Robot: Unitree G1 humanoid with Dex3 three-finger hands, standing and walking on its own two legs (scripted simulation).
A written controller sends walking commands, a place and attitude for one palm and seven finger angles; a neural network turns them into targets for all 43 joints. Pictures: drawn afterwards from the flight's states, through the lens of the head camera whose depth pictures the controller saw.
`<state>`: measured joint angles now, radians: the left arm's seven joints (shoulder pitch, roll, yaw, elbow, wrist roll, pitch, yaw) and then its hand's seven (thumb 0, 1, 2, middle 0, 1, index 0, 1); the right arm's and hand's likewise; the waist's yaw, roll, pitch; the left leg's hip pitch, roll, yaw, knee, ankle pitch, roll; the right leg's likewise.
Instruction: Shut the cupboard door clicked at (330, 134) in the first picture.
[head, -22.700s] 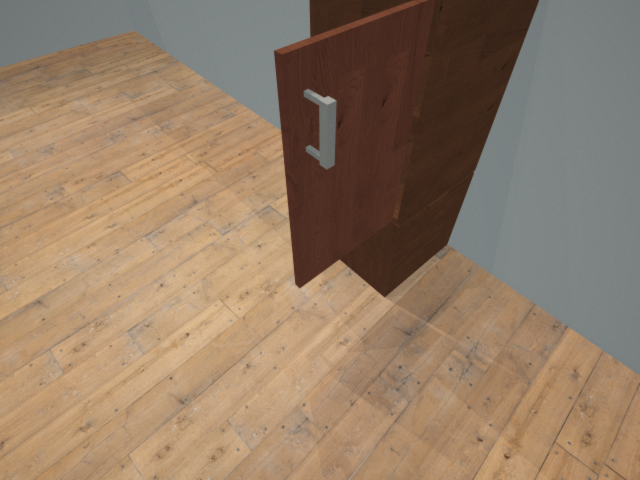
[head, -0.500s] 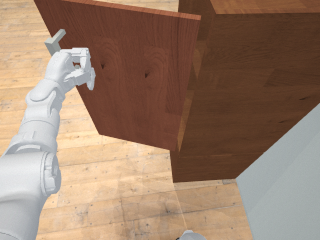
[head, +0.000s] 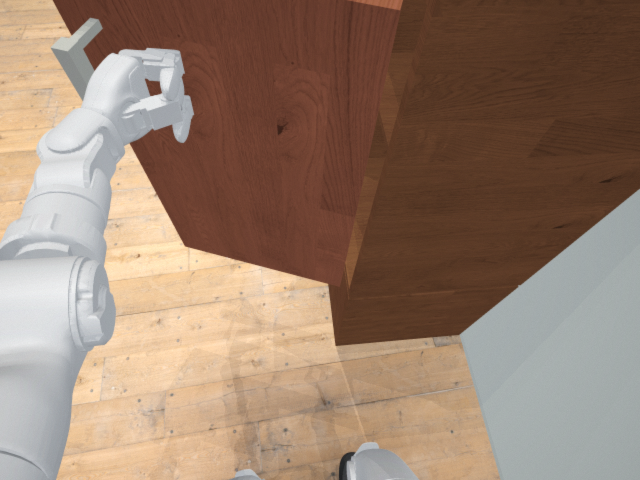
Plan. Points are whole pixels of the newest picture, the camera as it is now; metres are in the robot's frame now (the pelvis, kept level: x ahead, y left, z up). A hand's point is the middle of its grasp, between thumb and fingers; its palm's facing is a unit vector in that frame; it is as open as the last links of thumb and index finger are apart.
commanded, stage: push the door shut along its arc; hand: left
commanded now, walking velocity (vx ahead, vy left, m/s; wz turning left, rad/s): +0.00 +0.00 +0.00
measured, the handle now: (103, 83) +0.56 +0.20 +0.14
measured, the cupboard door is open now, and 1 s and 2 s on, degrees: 69 54 54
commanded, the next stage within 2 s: pull the fist back off the door in 0.24 s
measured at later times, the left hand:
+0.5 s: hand (210, 70) +0.58 +0.08 +0.15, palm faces +0.00 -1.00 +0.08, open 3.2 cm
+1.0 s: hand (204, 124) +0.49 +0.08 +0.14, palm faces +0.01 -1.00 +0.00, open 3.1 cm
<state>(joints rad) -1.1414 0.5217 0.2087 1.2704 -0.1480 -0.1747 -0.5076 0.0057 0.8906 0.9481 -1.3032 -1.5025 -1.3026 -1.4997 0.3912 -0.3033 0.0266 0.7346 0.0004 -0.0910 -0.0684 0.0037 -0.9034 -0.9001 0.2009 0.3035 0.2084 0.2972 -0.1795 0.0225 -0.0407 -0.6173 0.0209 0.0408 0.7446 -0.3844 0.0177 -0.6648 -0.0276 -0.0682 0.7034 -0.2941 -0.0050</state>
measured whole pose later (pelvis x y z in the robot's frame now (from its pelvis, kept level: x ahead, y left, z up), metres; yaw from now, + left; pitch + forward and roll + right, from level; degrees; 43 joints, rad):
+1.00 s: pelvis +0.02 -0.01 +0.01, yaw -2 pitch +10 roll -1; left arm -0.81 0.21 0.24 0.96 -0.10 -0.23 0.02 0.02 0.90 0.90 -1.30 -1.50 -1.30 -1.50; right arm 0.40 -0.27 -0.03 0.69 0.01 -0.03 0.02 0.00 -0.91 -0.90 0.20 0.30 0.20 0.30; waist -0.09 0.05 -0.08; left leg -0.44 0.04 0.07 0.63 -0.37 0.00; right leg -0.51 0.00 -0.04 0.61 -0.28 -0.01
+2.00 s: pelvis +0.00 +0.00 +0.03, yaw +0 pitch -3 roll +0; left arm -0.07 0.23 0.09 0.05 -0.09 -0.02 0.03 0.02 0.89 0.90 -1.16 -1.34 -1.16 -1.34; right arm 0.13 -0.24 0.03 0.60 0.03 -0.06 -0.08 0.01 -0.91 -0.90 0.20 0.30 0.20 0.30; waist 0.03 0.06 0.00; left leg -0.10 0.01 0.05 0.42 -0.26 0.01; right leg -0.17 -0.02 -0.06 0.43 -0.21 0.00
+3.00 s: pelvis +0.00 +0.00 +0.03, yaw +0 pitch -6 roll +0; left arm 0.43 0.33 0.34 -0.35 -0.05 -0.09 0.12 0.01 0.89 0.90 -0.22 -0.31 -0.22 -0.30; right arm 0.20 -0.21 0.02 0.65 -0.01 -0.09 -0.08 0.01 -0.90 -0.90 0.20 0.30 0.21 0.30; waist 0.07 0.08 0.03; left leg -0.03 0.00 0.04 0.40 -0.26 0.02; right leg -0.09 -0.03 -0.07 0.39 -0.19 0.00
